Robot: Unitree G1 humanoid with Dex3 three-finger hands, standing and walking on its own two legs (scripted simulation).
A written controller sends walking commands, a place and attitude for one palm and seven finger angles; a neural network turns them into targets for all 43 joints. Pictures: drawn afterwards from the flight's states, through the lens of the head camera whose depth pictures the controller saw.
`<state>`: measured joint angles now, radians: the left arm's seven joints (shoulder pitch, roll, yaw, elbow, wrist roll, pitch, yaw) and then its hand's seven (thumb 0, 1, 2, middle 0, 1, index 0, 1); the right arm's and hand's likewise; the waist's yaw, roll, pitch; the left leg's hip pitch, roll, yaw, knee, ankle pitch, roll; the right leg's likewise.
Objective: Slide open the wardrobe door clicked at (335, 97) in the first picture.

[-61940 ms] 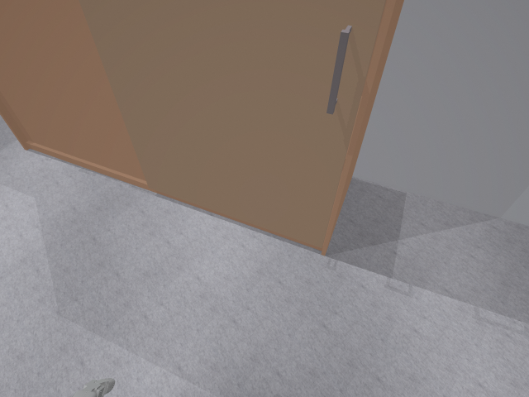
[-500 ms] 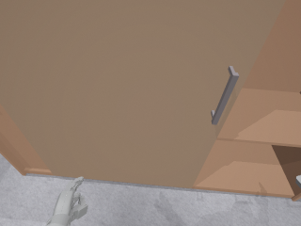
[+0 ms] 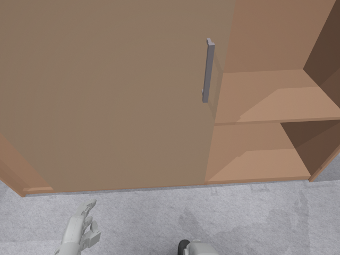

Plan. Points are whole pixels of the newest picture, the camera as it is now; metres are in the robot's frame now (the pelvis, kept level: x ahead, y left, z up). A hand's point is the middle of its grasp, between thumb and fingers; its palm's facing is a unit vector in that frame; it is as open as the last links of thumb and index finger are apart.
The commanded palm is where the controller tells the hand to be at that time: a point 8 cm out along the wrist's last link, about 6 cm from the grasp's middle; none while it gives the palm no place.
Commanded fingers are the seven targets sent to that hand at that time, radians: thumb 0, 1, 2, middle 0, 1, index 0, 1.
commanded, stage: stop stepping back and stand still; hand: right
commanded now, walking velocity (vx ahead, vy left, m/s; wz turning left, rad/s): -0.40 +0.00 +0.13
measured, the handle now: (206, 72) +0.64 -0.12 +0.11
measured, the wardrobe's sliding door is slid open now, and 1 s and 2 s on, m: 0.68 0.68 0.68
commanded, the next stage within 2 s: none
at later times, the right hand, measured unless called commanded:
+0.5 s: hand out of the picture -0.04 -0.40 +0.23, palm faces +0.55 +0.82 -0.14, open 7.4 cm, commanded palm -0.13 -0.41 +0.20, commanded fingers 0.00 -0.90 -0.90 0.20 0.30 0.20 0.30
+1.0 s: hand out of the picture -0.36 -0.37 +0.21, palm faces +0.36 +0.86 -0.37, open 7.4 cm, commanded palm -0.41 -0.44 +0.20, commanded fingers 0.00 -0.90 -0.90 0.20 0.30 0.20 0.30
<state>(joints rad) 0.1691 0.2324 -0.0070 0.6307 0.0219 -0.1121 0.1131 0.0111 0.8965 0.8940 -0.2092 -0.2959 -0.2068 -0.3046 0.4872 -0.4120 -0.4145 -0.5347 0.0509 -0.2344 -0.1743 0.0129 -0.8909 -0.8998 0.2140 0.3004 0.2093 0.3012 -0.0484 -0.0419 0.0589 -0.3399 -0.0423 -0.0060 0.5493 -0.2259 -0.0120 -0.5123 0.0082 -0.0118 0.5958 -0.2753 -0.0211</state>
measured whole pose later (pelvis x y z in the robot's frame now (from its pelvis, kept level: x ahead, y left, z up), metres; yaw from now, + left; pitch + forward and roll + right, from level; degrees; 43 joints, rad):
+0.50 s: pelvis -0.26 -0.10 +0.02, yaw -2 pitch -8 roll +7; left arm 0.21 0.10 -0.05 0.69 0.02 -0.14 0.04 0.01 0.90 0.89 -0.21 -0.30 -0.21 -0.30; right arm 0.20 -0.40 -0.43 -0.46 0.06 -0.10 -0.15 0.01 -0.90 -0.90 0.20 0.30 0.20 0.30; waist -0.02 0.03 0.06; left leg -0.60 -0.09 0.02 1.30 -0.36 0.01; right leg -0.36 -0.07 -0.01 0.58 -0.30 0.08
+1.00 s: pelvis -0.55 -0.14 -0.01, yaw +2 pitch -5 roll -1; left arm 0.22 0.12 -0.03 0.70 0.01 -0.06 0.03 0.01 0.90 0.89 -0.21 -0.30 -0.21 -0.30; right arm 0.47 -0.46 -0.43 -0.78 0.06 -0.12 -0.08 0.02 -0.89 -0.90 0.21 0.30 0.20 0.30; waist -0.04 0.14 0.07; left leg -0.42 -0.01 0.11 0.78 -0.35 0.12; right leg -0.75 -0.05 0.00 1.39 -0.36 0.05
